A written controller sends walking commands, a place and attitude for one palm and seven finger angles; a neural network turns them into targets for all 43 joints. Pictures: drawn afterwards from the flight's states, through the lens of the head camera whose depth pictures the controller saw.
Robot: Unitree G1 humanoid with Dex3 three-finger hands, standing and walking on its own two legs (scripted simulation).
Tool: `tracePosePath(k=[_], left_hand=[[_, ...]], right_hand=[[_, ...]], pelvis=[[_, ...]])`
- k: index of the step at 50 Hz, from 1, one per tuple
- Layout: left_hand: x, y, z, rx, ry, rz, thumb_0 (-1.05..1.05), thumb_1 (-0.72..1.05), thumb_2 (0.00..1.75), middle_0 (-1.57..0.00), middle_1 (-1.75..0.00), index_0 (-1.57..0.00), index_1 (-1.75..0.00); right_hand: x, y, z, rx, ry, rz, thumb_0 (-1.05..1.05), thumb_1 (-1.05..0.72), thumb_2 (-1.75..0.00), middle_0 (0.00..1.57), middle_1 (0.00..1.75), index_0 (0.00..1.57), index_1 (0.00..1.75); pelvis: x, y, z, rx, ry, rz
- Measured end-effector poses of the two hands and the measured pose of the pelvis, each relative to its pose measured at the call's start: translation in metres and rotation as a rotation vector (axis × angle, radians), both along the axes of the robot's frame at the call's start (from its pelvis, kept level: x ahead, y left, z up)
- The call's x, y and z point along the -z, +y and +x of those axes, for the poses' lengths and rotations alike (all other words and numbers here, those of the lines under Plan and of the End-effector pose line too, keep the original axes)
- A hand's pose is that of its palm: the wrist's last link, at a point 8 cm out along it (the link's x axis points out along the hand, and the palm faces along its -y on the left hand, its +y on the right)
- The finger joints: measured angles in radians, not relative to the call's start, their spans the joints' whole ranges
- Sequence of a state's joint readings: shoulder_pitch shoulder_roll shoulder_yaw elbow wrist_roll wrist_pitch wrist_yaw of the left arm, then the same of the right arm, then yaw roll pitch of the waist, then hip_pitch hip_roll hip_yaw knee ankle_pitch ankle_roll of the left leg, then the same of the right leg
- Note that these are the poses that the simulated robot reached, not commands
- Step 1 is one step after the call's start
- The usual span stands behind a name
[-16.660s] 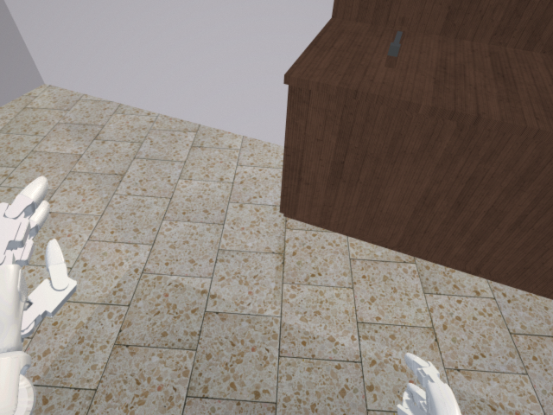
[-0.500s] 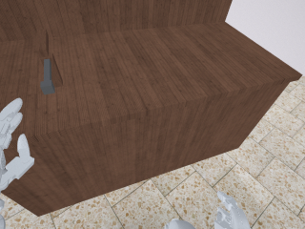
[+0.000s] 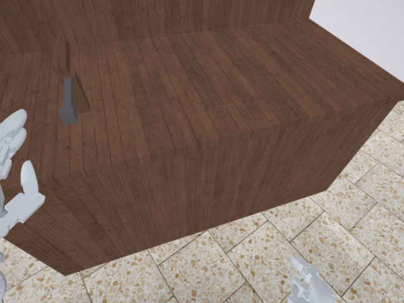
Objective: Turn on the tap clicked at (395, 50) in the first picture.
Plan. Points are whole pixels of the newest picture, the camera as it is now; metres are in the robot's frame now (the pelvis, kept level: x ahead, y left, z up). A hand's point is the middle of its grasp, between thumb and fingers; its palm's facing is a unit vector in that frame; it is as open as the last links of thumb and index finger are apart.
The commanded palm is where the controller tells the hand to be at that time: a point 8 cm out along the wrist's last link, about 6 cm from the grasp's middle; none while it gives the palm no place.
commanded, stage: look again from close up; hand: left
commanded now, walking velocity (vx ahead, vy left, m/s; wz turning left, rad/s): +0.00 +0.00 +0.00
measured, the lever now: (68, 115) +0.45 +0.32 +0.11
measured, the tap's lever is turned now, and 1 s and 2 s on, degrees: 0 0 0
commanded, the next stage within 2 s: come to a stop and stand still in 0.32 s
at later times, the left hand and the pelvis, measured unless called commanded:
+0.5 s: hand (55, 179) +0.26 +0.24 +0.16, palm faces +0.37 -0.85 -0.38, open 7.4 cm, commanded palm +0.19 +0.27 +0.18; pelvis +0.03 -0.01 +0.01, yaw -1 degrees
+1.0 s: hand (13, 182) +0.23 +0.28 +0.19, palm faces +0.42 -0.85 -0.30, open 7.4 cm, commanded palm +0.17 +0.31 +0.18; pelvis +0.01 +0.04 +0.01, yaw -1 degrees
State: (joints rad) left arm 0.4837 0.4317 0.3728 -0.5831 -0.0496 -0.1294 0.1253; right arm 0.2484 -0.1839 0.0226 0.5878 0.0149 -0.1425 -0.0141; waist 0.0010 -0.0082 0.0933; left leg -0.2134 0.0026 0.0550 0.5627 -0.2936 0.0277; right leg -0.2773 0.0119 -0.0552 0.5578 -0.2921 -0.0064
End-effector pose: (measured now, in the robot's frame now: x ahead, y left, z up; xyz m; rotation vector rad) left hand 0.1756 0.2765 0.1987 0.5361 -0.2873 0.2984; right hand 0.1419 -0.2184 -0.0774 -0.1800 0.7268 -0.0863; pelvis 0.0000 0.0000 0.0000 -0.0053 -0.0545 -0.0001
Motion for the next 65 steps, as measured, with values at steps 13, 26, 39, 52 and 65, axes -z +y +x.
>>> tracePosePath(k=[13,26,39,52,65], left_hand=[[0.0,0.005,0.033,-0.08,-0.082,-0.089,0.01,0.9,0.9,-0.2,-0.29,-0.2,-0.3],[0.015,0.012,0.041,-0.048,-0.012,-0.082,0.02,0.88,0.89,-0.22,-0.3,-0.22,-0.3],[0.035,0.036,0.025,-0.085,0.06,-0.17,0.01,0.89,0.89,-0.21,-0.3,-0.21,-0.3],[0.004,0.045,0.014,-0.047,-0.084,-0.127,0.01,0.89,0.89,-0.21,-0.3,-0.21,-0.3],[-0.019,0.081,0.034,-0.108,-0.169,0.097,0.01,0.88,0.89,-0.22,-0.3,-0.22,-0.3]], right_hand=[[-0.004,-0.018,0.018,-0.048,-0.045,0.022,0.02,-0.9,-0.9,0.21,0.3,0.21,0.3],[-0.03,-0.029,0.042,-0.015,-0.02,-0.141,0.02,-0.91,-0.9,0.2,0.3,0.2,0.3],[-0.031,0.034,0.064,-0.068,-0.072,-0.048,0.01,-0.91,-0.9,0.21,0.3,0.21,0.3],[-0.026,0.048,0.038,-0.077,-0.03,-0.06,0.01,-0.9,-0.9,0.21,0.3,0.21,0.3],[-0.008,0.034,0.016,-0.127,0.055,-0.088,0.01,-0.91,-0.9,0.2,0.3,0.21,0.3]], pelvis=[[-0.004,-0.013,0.014,0.026,0.038,-0.004],[-0.008,-0.004,0.028,0.011,0.049,-0.02],[-0.011,0.023,0.022,0.018,0.04,-0.016],[-0.01,0.037,0.009,0.016,0.029,-0.014],[-0.004,0.027,-0.002,-0.017,0.036,-0.007]])
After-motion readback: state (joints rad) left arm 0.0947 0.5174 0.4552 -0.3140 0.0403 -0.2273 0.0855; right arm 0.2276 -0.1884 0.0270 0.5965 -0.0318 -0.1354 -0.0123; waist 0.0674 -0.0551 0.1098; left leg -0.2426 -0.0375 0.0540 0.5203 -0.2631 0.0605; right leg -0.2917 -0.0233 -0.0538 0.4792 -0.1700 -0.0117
